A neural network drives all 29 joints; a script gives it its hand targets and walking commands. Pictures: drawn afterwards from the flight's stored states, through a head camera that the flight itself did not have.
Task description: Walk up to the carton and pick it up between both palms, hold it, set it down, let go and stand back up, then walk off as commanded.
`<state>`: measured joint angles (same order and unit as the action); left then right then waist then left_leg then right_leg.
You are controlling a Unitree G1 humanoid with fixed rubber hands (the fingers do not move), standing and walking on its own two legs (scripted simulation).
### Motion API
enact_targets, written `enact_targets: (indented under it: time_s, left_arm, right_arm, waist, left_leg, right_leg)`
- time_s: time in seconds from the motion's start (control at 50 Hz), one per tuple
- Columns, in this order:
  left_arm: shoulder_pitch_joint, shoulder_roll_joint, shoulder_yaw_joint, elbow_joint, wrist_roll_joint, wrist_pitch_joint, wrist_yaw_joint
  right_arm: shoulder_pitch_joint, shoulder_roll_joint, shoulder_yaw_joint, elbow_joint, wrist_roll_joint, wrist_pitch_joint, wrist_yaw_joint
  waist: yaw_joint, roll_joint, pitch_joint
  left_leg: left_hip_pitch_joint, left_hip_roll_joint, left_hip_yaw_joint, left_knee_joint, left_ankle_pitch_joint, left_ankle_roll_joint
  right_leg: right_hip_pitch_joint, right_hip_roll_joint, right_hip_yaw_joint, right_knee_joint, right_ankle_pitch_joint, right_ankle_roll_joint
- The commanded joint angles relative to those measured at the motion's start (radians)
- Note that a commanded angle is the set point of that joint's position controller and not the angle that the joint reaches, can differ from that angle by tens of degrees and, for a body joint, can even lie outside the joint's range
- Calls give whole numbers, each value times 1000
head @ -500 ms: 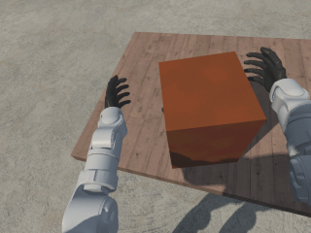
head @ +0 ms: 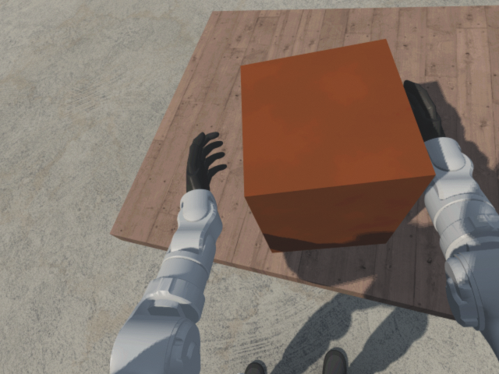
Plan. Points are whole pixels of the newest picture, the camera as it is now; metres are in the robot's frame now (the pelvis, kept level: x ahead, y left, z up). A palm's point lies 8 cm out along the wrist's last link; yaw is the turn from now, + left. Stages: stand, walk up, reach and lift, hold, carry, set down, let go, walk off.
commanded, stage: reach and lift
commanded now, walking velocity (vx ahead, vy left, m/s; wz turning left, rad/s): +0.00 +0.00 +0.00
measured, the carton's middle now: (319, 162) +0.46 +0.00 +0.01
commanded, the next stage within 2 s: none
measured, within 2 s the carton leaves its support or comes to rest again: neither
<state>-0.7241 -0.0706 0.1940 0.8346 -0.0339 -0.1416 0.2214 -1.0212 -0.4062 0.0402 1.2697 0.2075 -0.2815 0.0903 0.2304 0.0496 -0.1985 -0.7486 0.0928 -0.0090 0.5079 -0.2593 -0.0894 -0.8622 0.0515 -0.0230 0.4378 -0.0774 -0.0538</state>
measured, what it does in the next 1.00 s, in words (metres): stands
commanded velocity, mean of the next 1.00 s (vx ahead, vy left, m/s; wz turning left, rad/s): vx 0.00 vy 0.00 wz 0.00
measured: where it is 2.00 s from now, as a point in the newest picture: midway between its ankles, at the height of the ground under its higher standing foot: outside the picture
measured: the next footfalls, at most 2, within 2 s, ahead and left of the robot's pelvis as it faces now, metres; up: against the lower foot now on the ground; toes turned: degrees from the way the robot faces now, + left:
none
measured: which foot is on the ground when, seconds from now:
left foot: down 0.00-1.00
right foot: down 0.00-1.00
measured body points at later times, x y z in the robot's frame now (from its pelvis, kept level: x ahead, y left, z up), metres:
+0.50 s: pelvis -0.01 +0.00 +0.00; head +0.15 -0.04 +0.42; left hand +0.42 +0.16 +0.02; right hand +0.52 -0.12 +0.02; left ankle -0.04 +0.17 -0.72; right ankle +0.05 -0.08 -0.72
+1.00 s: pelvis +0.00 -0.01 +0.01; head +0.16 -0.02 +0.43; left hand +0.41 +0.17 +0.02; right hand +0.51 -0.11 +0.02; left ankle -0.04 +0.17 -0.72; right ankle +0.04 -0.08 -0.72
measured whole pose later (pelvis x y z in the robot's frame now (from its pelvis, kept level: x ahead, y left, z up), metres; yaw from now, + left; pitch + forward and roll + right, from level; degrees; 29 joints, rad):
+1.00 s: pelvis +0.00 -0.01 +0.01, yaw +2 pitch +25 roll +1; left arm -0.76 -0.24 0.53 0.82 0.34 -0.25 0.17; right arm -1.00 -0.19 -0.48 1.27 -0.35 -0.37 0.05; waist 0.15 0.03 -0.10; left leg -0.59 0.09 0.01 0.35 -0.18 -0.09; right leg -0.72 0.04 -0.04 0.34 -0.05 -0.06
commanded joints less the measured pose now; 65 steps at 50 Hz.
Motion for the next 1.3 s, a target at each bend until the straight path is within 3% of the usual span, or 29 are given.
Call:
enact_targets:
  time_s: [0.0,0.06,0.14,0.16,0.22,0.28,0.32,0.38,0.44,0.56,0.62,0.64,0.68,0.72,0.74,0.8,0.88,0.98,1.04,1.08,1.12,1.2,1.28]
  left_arm:
    - [-370,106,11,-210,21,-77,0]
    - [-378,82,24,-195,36,-90,4]
    - [-401,54,31,-209,56,-94,10]
    - [-391,32,40,-185,66,-94,10]
    - [-407,8,49,-187,90,-95,11]
    - [-409,-13,78,-158,120,-93,14]
    - [-428,-23,87,-183,145,-96,18]
    - [-439,-32,117,-153,176,-91,27]
    - [-462,-55,135,-154,205,-96,25]
    - [-493,-102,126,-168,222,-102,24]
    - [-471,-120,145,-145,251,-105,12]
    - [-493,-130,146,-147,257,-106,8]
    - [-490,-155,149,-146,270,-108,2]
    - [-499,-177,154,-144,286,-113,-4]
    - [-501,-186,165,-132,294,-118,-10]
    - [-472,-229,167,-130,338,-129,-27]
    - [-468,-404,143,-93,399,-138,-72]
    - [-408,-477,149,-50,451,-160,-107]
    - [-373,-479,143,-39,460,-162,-117]
    - [-349,-478,154,-25,472,-163,-125]
    - [-339,-486,140,-22,469,-174,-129]
    - [-303,-503,112,-29,475,-174,-126]
    - [-288,-497,103,-13,467,-185,-127]
  right_arm:
    - [-518,-94,-35,-199,-25,-61,-5]
    - [-534,-60,-39,-192,-41,-66,-9]
    - [-542,-41,-79,-186,-86,-67,-18]
    - [-534,-14,-62,-177,-85,-65,-16]
    - [-532,9,-102,-170,-128,-63,-23]
    - [-530,43,-107,-175,-164,-63,-27]
    - [-528,56,-126,-168,-177,-63,-32]
    - [-547,69,-173,-182,-221,-64,-48]
    - [-542,113,-185,-195,-253,-61,-53]
    - [-529,155,-237,-185,-301,-56,-55]
    - [-506,194,-264,-179,-337,-59,-49]
    - [-503,202,-284,-179,-359,-58,-48]
    - [-492,237,-288,-168,-378,-63,-35]
    - [-490,268,-315,-174,-404,-74,-22]
    - [-484,288,-324,-166,-428,-76,-20]
    - [-436,344,-360,-140,-481,-93,-11]
    - [-418,529,-381,-82,-573,-128,31]
    - [-356,639,-393,-27,-659,-171,61]
    - [-323,649,-399,2,-674,-186,65]
    - [-314,664,-392,-3,-686,-194,67]
    - [-299,669,-385,7,-696,-204,68]
    - [-269,682,-364,20,-679,-219,76]
    - [-247,690,-337,36,-679,-224,79]
  waist:
    - [-28,-310,-961]
    - [-8,-298,-941]
    - [-27,-298,-946]
    - [-11,-299,-930]
    - [-25,-310,-916]
    - [-12,-318,-901]
    - [-10,-281,-914]
    - [-26,-310,-896]
    - [-13,-294,-900]
    - [-34,-266,-867]
    - [-36,-278,-836]
    - [-53,-273,-824]
    - [-37,-254,-809]
    - [-42,-247,-817]
    - [-50,-266,-804]
    - [-60,-240,-779]
    - [-78,-219,-730]
    - [-74,-216,-632]
    - [-90,-208,-592]
    - [-76,-215,-559]
    - [-93,-209,-556]
    - [-80,-168,-549]
    - [-74,-193,-526]
  left_leg:
    - [-135,-103,149,-26,375,20]
    - [-152,-104,154,-39,378,20]
    - [-125,-99,146,-38,379,23]
    - [-104,-97,145,-39,380,27]
    - [-90,-98,144,-51,385,25]
    - [-73,-94,144,-58,379,34]
    - [-44,-95,148,-64,393,25]
    - [-47,-101,147,-69,375,31]
    - [-42,-101,152,-79,379,36]
    - [22,-99,143,-91,367,34]
    - [22,-103,149,-104,348,47]
    - [32,-102,147,-108,337,48]
    - [58,-96,150,-118,336,50]
    - [71,-100,152,-122,326,51]
    - [68,-101,154,-126,325,54]
    - [89,-104,160,-142,330,50]
    - [111,-105,156,-160,354,49]
    - [90,-106,166,-189,346,55]
    - [78,-103,161,-199,352,57]
    - [46,-109,173,-210,337,65]
    - [26,-105,165,-214,348,61]
    - [71,-97,168,-208,374,56]
    - [25,-93,176,-222,355,64]
  right_leg:
    - [1071,-7,37,152,629,94]
    - [1084,-17,40,153,633,88]
    - [1056,-9,31,146,594,88]
    - [1043,-7,32,138,586,88]
    - [1048,-5,20,129,582,90]
    - [1052,-6,27,117,573,89]
    - [1056,-7,23,110,572,85]
    - [1050,-4,20,102,564,87]
    - [1067,-10,25,102,590,86]
    - [1017,-6,4,72,502,82]
    - [1028,-12,7,65,495,81]
    - [1014,-12,-4,56,468,83]
    - [993,-13,-7,41,420,76]
    - [981,-21,-8,32,403,73]
    - [986,-21,-13,32,413,73]
    - [996,-26,-24,23,411,79]
    - [982,-29,-40,8,425,72]
    - [1018,-43,-46,10,462,75]
    - [1036,-51,-47,11,507,74]
    - [1051,-62,-39,14,528,84]
    - [1062,-67,-42,25,566,78]
    - [1017,-64,-48,10,540,65]
    - [1027,-73,-39,18,551,62]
